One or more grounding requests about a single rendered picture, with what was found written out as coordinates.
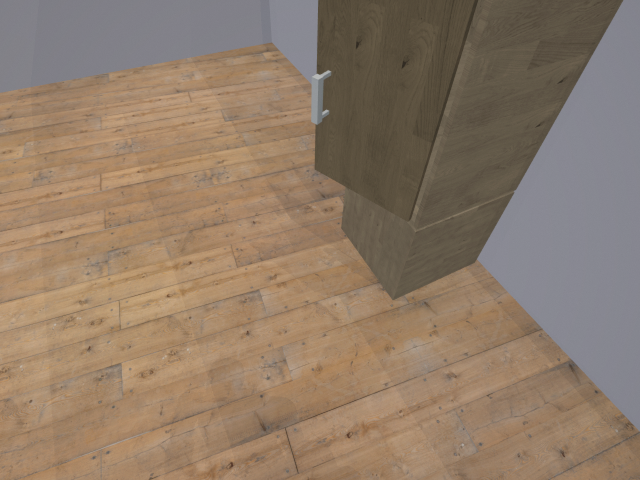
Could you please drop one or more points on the handle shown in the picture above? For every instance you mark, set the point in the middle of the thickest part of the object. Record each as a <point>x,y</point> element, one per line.
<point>317,112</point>

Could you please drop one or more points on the cupboard door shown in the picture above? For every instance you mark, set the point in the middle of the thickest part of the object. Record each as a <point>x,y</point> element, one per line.
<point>392,63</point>

